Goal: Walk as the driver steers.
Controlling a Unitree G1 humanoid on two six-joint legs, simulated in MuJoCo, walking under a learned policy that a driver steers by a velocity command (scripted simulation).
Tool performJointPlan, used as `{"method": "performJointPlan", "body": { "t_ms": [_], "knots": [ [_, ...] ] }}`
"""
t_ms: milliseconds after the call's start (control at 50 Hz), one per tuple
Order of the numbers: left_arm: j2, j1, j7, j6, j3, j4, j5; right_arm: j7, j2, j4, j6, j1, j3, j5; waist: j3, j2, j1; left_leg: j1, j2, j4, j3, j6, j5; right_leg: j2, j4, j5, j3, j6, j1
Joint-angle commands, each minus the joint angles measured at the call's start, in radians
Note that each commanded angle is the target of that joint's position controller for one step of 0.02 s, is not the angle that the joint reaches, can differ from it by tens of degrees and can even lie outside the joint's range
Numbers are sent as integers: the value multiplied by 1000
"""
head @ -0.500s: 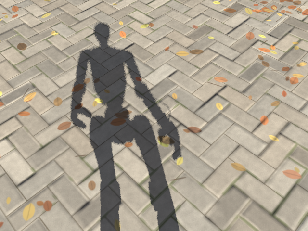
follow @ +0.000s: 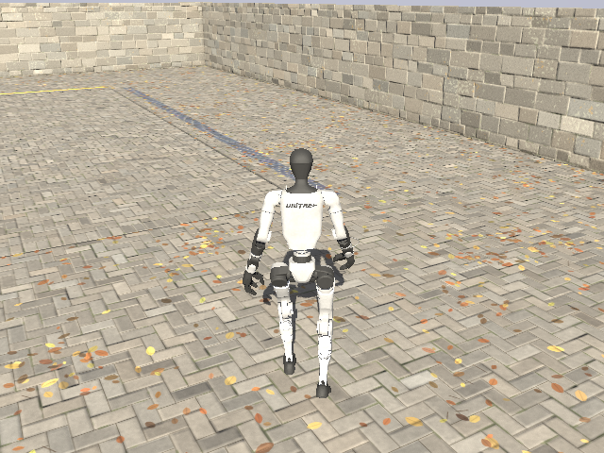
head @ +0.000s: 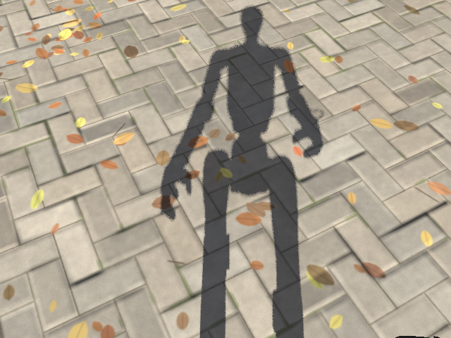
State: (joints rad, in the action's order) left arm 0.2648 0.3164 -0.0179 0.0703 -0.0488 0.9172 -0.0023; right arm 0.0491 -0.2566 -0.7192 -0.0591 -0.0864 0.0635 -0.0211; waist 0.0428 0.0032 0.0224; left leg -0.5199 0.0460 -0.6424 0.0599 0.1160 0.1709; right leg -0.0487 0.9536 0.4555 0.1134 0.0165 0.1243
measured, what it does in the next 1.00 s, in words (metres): walks ahead: right foot, then left foot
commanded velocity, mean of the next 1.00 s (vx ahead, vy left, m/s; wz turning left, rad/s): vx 0.45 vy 0.00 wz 0.14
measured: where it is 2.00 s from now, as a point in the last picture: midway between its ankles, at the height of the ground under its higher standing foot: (225, 297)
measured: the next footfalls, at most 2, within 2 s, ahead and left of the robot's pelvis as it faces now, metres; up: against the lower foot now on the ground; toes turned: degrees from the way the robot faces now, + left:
right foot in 0.44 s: +0.44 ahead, -0.10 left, +0.00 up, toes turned +10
left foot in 0.94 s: +0.66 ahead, +0.18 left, +0.00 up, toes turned +6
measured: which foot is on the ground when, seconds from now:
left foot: down 0.00-0.46, up 0.48-0.92, down 0.94-1.00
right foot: up 0.00-0.42, down 0.44-0.94, up 0.96-1.00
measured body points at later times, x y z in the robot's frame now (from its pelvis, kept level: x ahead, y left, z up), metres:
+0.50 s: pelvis +0.29 -0.03 +0.01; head +0.32 -0.02 +0.46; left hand +0.45 +0.25 -0.07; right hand +0.38 -0.30 -0.12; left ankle +0.11 +0.07 -0.67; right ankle +0.40 -0.11 -0.71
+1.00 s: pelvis +0.52 +0.04 +0.01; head +0.56 +0.06 +0.46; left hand +0.50 +0.33 -0.12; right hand +0.78 -0.15 -0.06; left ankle +0.62 +0.17 -0.71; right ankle +0.41 -0.11 -0.67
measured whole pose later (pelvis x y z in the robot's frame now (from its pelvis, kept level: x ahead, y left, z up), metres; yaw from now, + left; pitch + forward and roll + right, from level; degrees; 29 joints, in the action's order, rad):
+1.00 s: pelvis +0.52 +0.04 +0.01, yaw +6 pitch +3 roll -1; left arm 0.29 0.36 -0.01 0.04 -0.05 0.84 -0.02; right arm 0.01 -0.24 -0.65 -0.08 -0.03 0.04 0.03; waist 0.03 -0.01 0.08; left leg -0.50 -0.02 -0.53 0.00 0.02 0.09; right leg 0.04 0.92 0.58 -0.08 0.02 0.28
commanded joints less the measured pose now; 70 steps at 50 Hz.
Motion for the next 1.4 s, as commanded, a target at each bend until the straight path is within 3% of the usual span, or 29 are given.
{"method": "performJointPlan", "body": {
  "t_ms": [20, 40, 60, 140, 240, 320, 380, 420, 440, 460, 480, 500, 520, 560, 640, 780, 860, 920, 940, 960, 980, 1000, 1040, 1120, 1260, 1340, 1360, 1380, 1400],
  "knots": [
    [140, -105, 30, 99, -16, -171, -46, -23, -183, 2, -8, -315, 59, 14, -300, 111, -149, 849, -348, 332, -704, 274, 20, 23, 494, 8, -228, -43, 713],
    [126, -121, 24, 102, -13, -178, -33, -20, -153, 13, -14, -240, 50, 8, -191, -6, -90, 670, -299, 341, -571, 233, -86, -23, 379, -65, -216, -47, 676],
    [136, -127, 14, 93, -23, -170, -6, -21, -116, 32, -16, -174, 39, 7, -150, -27, -54, 542, -262, 355, -485, 205, -173, -56, 287, -98, -207, -39, 607],
    [102, -99, 10, 44, -27, -194, 19, -36, -141, 56, -19, -147, 42, 10, -85, 6, 6, 309, -202, 422, -375, 207, -322, -67, 107, -173, -178, 19, 495],
    [50, -263, 19, 44, -3, -234, 16, -56, -146, 27, -13, -224, 41, 3, -62, 59, -68, 262, -124, 412, -236, 123, -278, -19, -274, -529, -134, 35, 427],
    [77, -363, 35, 55, -7, -271, -2, -52, -156, -6, -12, -290, 38, 1, -33, 82, -115, 359, -184, 378, -304, 111, -170, 2, -397, -566, -144, 4, 436],
    [106, -368, 47, 67, -16, -290, -1, -56, -165, -19, -5, -304, 41, 4, -27, 97, -101, 479, -241, 313, -367, 94, -222, 12, -450, -444, -147, -41, 453],
    [128, -265, 46, 73, -30, -267, 1, -59, -169, -15, 3, -274, 41, 5, -63, 114, -36, 499, -221, 216, -354, 66, -423, 46, -501, -401, -110, -81, 314],
    [163, -139, 42, 75, -47, -235, 8, -58, -146, -7, 4, -259, 31, 10, -154, 95, 23, 459, -166, 66, -309, 39, -518, 25, -495, -445, -125, -119, 119],
    [225, 32, 36, 75, -62, -216, 20, -58, -105, 17, 1, -270, 12, 28, -306, -13, 81, 282, -93, -221, -249, 0, -312, -146, -458, -488, -313, -200, -178],
    [276, 128, 44, 62, -81, -172, 13, -53, -33, 11, -16, -415, -9, 2, -418, -314, 41, -99, 57, -561, -171, -77, 293, -343, -549, -270, -751, -362, -503],
    [184, 138, 47, 57, -58, -169, -14, -51, -115, 0, -24, -368, 2, -10, -358, -224, 75, -242, 13, -667, -245, -73, 392, -342, -638, -35, -863, -335, -485],
    [140, 64, 42, 51, -44, -183, -13, -49, -161, 28, -27, -248, 15, -15, -205, -129, 81, -295, -38, -683, -221, -69, 300, -306, -660, -21, -723, -285, -352],
    [111, -43, 43, 41, -27, -201, 6, -49, -136, 53, -29, -158, 13, 12, -70, -35, 28, -235, -114, -575, -166, -75, 168, -230, -708, -221, -540, -259, -102],
    [111, -54, 45, 50, -25, -183, 3, -50, -80, 42, -12, -203, 8, 13, -64, -91, -27, -133, -155, -428, -128, -100, 101, -164, -778, -438, -369, -262, 26],
    [153, 29, 25, 24, -34, -128, -13, -42, -41, 96, -27, 19, -9, 21, -14, -66, 36, -73, -115, -9, -79, -128, -213, -108, -771, -651, -210, -216, 37],
    [164, 78, 13, -6, -37, -99, -20, -25, -62, 120, -45, 77, 2, 23, -39, -97, 40, 7, -54, 111, -91, -113, -230, -124, -642, -745, -254, -184, -30],
    [168, 12, 2, -17, -42, -127, -25, -36, -129, 80, -53, -71, 30, 40, -122, -98, -53, 255, -49, 240, -87, -63, -337, -70, -445, -737, -278, -113, -8],
    [119, 0, 1, -11, -27, -161, -7, -48, -196, 71, -54, -177, 46, 59, -244, -15, -89, 504, -195, 169, -191, -8, -684, 0, -239, -531, -244, -67, 130],
    [27, 152, 3, -5, 2, -157, 3, -58, -240, 79, -34, -227, 52, 75, -392, 235, -55, 825, -493, 94, -446, 158, -1029, 116, 109, 143, -168, 4, 436],
    [102, 208, 7, -8, -9, -144, -13, -55, -192, 90, -14, -245, 40, 52, -518, 261, -73, 831, -528, 117, -543, 204, -907, 92, 274, 300, -249, 17, 480],
    [160, 142, 5, -22, -30, -153, -31, -56, -155, 95, 0, -200, 32, 39, -423, 188, -74, 744, -473, 162, -464, 180, -713, 55, 342, 229, -238, 33, 548],
    [147, 52, -11, -63, -39, -168, -21, -63, -100, 87, 16, -90, 13, 28, -243, 113, -37, 503, -386, 251, -332, 135, -430, -4, 308, 111, -190, 61, 565],
    [90, 68, -25, -123, -41, -193, -12, -65, -126, 74, 15, 30, 24, 53, -138, 154, 28, 192, -332, 392, -153, 128, -220, -16, 180, -24, -131, 66, 371],
    [108, -54, 11, -131, -44, -267, -5, -80, -181, 31, 36, 32, 45, 25, -156, 135, -3, 250, -383, 386, -67, 112, -122, -30, -120, -135, -92, 6, 253],
    [129, -1, 22, -132, -65, -257, 4, -77, -166, -8, 60, 7, 44, 0, -137, 82, 25, 228, -335, 231, 7, -3, 36, 31, -402, -236, -48, -75, 85],
    [194, 23, 11, -129, -84, -260, 8, -73, -121, -25, 68, -38, 36, 10, -95, -90, 13, 123, -244, 27, 98, -93, 155, -65, -558, -396, -225, -133, 28],
    [313, -6, -6, -128, -103, -302, 10, -71, -91, 23, 68, -24, 24, 44, -44, -370, -21, -166, -74, -253, 137, -196, 456, -302, -632, -577, -596, -298, -30],
    [293, 16, 3, -102, -95, -310, 42, -80, -134, 46, 63, 87, 39, 44, -84, -261, 55, -189, -50, -441, -52, -179, 489, -327, -668, -535, -640, -369, 45]
  ]
}}
Over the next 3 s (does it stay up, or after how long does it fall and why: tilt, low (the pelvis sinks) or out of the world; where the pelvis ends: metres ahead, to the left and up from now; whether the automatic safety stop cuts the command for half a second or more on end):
stays up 0.57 -0.03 0.03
